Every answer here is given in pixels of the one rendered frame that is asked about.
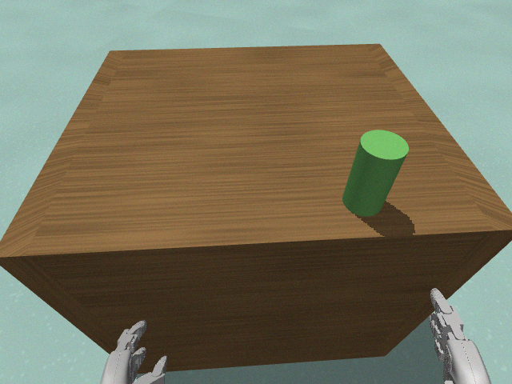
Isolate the right robot hand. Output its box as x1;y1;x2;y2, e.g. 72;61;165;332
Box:
429;288;491;384

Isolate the left robot hand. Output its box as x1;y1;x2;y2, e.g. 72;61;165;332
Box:
100;320;167;384

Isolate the can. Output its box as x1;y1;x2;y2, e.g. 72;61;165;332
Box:
342;130;409;217

